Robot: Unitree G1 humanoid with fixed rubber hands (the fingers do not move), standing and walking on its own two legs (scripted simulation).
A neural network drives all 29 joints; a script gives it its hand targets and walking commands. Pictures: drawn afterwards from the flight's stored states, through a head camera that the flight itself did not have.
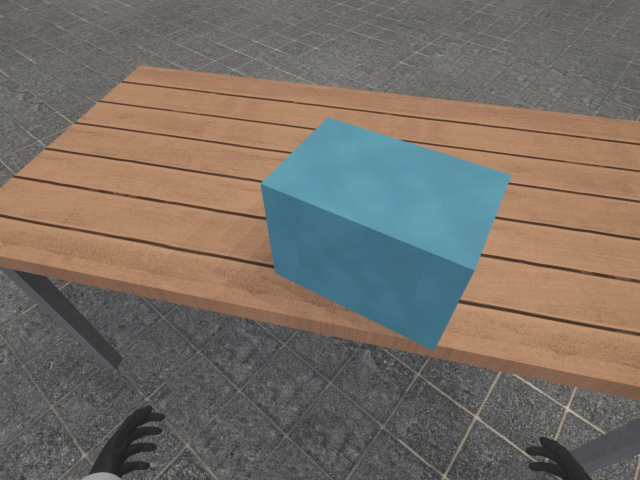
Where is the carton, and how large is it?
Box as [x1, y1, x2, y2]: [261, 117, 510, 350]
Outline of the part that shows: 327,117 261,183 275,272 433,350 474,270 510,175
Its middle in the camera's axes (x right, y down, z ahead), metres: +0.09 -0.01 +0.62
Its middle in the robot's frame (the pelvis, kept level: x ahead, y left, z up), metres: +0.47 -0.07 +0.01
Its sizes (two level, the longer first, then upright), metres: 0.298 0.191 0.213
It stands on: a table, 0.66 m high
